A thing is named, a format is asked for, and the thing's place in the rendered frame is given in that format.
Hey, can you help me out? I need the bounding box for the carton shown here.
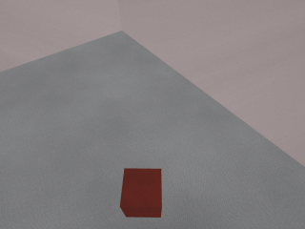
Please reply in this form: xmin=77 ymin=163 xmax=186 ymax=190
xmin=120 ymin=168 xmax=162 ymax=218

